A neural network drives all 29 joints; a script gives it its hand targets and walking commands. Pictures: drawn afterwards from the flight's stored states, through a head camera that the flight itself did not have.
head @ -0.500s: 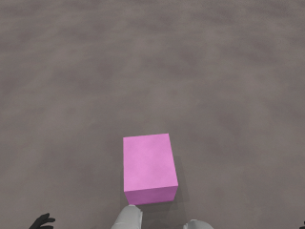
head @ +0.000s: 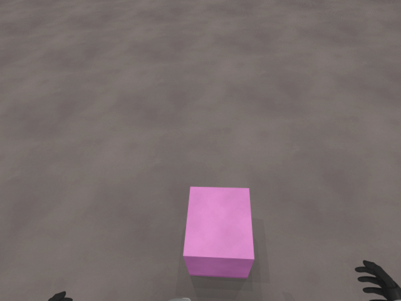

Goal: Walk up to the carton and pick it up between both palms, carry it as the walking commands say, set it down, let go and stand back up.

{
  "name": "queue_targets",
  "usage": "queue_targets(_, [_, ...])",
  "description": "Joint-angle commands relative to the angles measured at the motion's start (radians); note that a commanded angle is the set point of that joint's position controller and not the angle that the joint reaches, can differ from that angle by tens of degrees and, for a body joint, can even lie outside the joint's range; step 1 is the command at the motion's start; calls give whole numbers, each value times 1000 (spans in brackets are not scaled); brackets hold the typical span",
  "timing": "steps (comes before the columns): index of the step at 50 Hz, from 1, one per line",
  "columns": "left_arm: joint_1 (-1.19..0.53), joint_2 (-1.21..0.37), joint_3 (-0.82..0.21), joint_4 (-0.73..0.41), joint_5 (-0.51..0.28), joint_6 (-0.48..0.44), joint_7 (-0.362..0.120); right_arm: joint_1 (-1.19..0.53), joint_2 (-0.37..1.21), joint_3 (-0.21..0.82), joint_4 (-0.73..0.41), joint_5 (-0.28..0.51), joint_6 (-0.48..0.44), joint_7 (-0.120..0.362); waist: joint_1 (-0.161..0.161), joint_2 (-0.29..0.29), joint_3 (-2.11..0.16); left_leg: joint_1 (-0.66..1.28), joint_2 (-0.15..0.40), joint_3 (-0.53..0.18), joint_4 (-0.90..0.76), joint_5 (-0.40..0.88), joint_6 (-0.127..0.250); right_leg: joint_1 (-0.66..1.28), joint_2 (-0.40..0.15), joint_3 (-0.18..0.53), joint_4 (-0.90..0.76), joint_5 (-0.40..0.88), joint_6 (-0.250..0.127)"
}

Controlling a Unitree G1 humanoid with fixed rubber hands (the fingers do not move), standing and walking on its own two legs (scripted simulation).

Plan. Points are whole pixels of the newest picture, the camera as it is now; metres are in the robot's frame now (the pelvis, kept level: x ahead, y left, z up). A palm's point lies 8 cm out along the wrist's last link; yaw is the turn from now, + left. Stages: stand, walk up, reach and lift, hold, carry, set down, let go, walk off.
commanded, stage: walk up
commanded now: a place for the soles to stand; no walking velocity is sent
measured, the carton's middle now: (218, 232) +0.49 -0.01 -0.60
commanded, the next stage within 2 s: reach and lift in 1.16 s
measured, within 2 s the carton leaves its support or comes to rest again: neither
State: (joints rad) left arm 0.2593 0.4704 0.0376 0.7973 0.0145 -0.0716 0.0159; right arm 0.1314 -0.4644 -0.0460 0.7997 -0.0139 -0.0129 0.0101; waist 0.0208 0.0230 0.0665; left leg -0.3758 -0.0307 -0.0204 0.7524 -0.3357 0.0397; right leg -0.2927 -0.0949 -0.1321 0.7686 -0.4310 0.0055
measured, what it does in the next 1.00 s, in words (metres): stands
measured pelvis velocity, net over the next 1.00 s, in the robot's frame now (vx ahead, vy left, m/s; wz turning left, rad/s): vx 0.03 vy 0.01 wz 0.03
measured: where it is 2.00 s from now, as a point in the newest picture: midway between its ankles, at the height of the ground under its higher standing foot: outside the picture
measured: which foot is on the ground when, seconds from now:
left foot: down 0.00-1.00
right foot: down 0.00-1.00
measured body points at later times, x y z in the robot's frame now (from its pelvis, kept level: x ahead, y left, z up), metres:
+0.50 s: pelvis +0.01 +0.01 +0.02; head +0.02 +0.02 +0.47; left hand +0.11 +0.35 -0.08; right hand +0.16 -0.31 -0.07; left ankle +0.04 +0.11 -0.71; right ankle -0.01 -0.12 -0.71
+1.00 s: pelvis +0.03 +0.01 +0.03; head +0.05 +0.01 +0.48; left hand +0.13 +0.35 -0.08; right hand +0.18 -0.31 -0.08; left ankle +0.04 +0.11 -0.71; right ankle -0.01 -0.12 -0.71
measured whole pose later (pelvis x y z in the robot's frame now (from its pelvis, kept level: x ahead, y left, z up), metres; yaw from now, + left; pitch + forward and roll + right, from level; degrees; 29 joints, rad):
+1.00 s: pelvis +0.03 +0.01 +0.03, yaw +1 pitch -2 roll +0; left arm 0.10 0.43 0.03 1.02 0.02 -0.03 0.01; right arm 0.05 -0.41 -0.02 1.01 -0.02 0.01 0.02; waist 0.02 0.00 0.06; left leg -0.21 -0.04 -0.05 0.50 -0.26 0.03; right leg -0.09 -0.08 -0.16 0.45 -0.32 0.03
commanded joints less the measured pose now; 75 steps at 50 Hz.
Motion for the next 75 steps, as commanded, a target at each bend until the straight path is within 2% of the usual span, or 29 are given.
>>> queue_targets(1, [-39,191,41,-46,-6,-5,1,-8,-195,-53,-33,-4,-23,6,-20,-22,-29,103,112,-222,-175,189,75,-103,-76,107,-183,154,-59])
queue_targets(2, [-47,179,38,-39,-14,1,0,-12,-202,-49,-32,-5,-27,7,-17,8,-61,86,157,-303,-221,157,115,-62,-19,93,-152,50,-35])
queue_targets(3, [-64,170,39,-29,-18,6,0,-9,-202,-42,-21,-4,-27,5,-17,22,-73,67,182,-348,-260,129,141,-27,8,94,-138,-13,-30])
queue_targets(4, [-67,167,40,-16,-19,7,-1,-19,-200,-37,-12,-3,-24,2,-10,31,-73,40,183,-348,-282,109,147,10,16,100,-147,-27,-33])
queue_targets(5, [-54,165,39,-1,-17,6,-1,-47,-192,-32,-7,-3,-22,-2,6,43,-68,10,167,-314,-282,101,129,47,7,112,-190,-3,-41])
queue_targets(6, [-52,172,39,11,-12,1,-2,-65,-172,-24,0,-3,-20,-2,12,39,-64,-17,139,-265,-270,115,93,87,-13,125,-237,27,-53])
queue_targets(7, [-60,183,42,20,-8,-2,-2,-70,-159,-18,10,-3,-19,-2,10,25,-61,-23,111,-218,-252,141,63,108,-42,139,-270,60,-64])
queue_targets(9, [-78,195,42,37,-7,-1,-3,-60,-155,-17,36,-1,-18,1,-2,7,-74,25,88,-166,-221,200,40,106,-82,144,-296,128,-80])
queue_targets(12, [-119,184,34,53,-11,7,-2,-58,-161,-18,60,0,-16,3,-12,16,-86,69,99,-183,-253,228,49,98,-58,104,-290,137,-65])
queue_targets(16, [-134,159,27,85,-12,15,-5,-83,-165,-11,79,-3,-14,4,-3,39,-88,49,127,-241,-328,184,65,141,-12,83,-293,95,-47])
queue_targets(18, [-139,161,28,102,-9,15,-6,-95,-160,-7,91,-2,-11,4,0,35,-84,42,122,-230,-335,187,55,162,-18,87,-318,112,-48])
queue_targets(19, [-124,161,28,111,-1,11,-7,-93,-155,-8,98,-6,-11,8,4,30,-98,57,110,-213,-339,114,51,169,-22,90,-339,70,-56])
queue_targets(21, [-134,170,30,124,4,8,-8,-102,-154,-9,109,-7,-8,14,2,17,-71,42,97,-193,-333,74,41,164,-41,105,-366,51,-66])
queue_targets(25, [-147,176,27,141,4,6,-6,-102,-147,-9,129,-4,-7,17,-5,-5,-63,77,87,-157,-312,174,29,159,-69,106,-388,119,-69])
queue_targets(30, [-152,161,20,157,-2,11,-4,-105,-147,-8,142,0,-6,12,-3,11,-96,141,103,-172,-322,318,40,184,-42,72,-363,235,-46])
queue_targets(34, [-149,161,21,171,-2,15,-2,-111,-143,-8,151,2,0,8,-1,0,-103,155,96,-148,-305,380,34,215,-53,73,-372,295,-45])
queue_targets(39, [-157,160,23,179,-2,21,0,-115,-136,-10,157,1,9,7,-2,-20,-101,164,87,-120,-293,400,30,230,-67,70,-373,335,-48])
queue_targets(49, [-176,144,25,180,1,31,-1,-125,-136,-9,159,-2,11,6,1,-10,-92,161,95,-138,-332,379,36,244,-49,62,-376,287,-42])
queue_targets(58, [-182,142,29,181,2,34,-3,-120,-131,-5,160,-3,11,5,1,-15,-92,167,91,-123,-337,382,29,258,-55,67,-393,303,-45])
queue_targets(59, [-358,4,72,-170,-16,100,-29,-205,-42,-102,-191,-30,50,38,-95,-62,12,62,33,17,-313,282,-47,-36,161,71,-259,299,17])
queue_targets(60, [-299,55,105,-281,18,140,-44,-145,-36,-73,-205,-41,102,46,-24,15,21,-1,50,8,-306,313,-54,16,159,72,-239,284,16])
queue_targets(61, [-244,77,148,-306,39,175,-48,-124,-72,-105,-225,-74,143,55,13,37,-9,-9,54,11,-296,338,-55,41,152,84,-234,272,16])
queue_targets(62, [-195,71,164,-288,54,208,-50,-88,-107,-139,-209,-90,174,62,-4,60,-30,2,43,31,-295,320,-64,78,151,87,-235,258,18])
queue_targets(63, [-180,37,179,-285,64,240,-50,-91,-103,-163,-205,-106,200,66,-4,61,-32,-8,32,47,-288,277,-68,64,149,96,-224,240,16])
queue_targets(64, [-156,21,191,-284,68,266,-51,-89,-88,-166,-208,-108,218,69,14,65,-58,24,25,48,-277,278,-68,70,146,106,-216,235,16])
queue_targets(66, [-155,28,218,-291,61,284,-59,-144,-50,-140,-285,-91,227,71,83,16,-153,60,15,59,-221,310,-56,85,144,131,-194,236,27])
queue_targets(68, [-177,42,243,-287,49,285,-65,-194,-37,-114,-349,-66,231,66,129,-37,-204,43,3,71,-173,341,-45,89,144,155,-163,259,39])
queue_targets(70, [-219,43,243,-291,36,284,-72,-234,-23,-98,-381,-51,240,58,132,-63,-210,14,-6,75,-134,345,-46,49,144,164,-132,274,48])
queue_targets(75, [-351,49,228,-321,8,292,-81,-333,6,-108,-370,-26,270,25,96,-63,-256,-29,-14,74,-30,347,-61,-78,134,169,-57,302,49])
